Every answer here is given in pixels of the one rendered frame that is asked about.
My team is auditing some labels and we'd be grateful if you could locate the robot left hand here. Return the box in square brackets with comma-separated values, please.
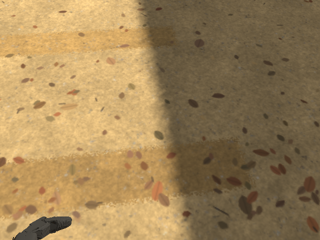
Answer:
[12, 216, 72, 240]

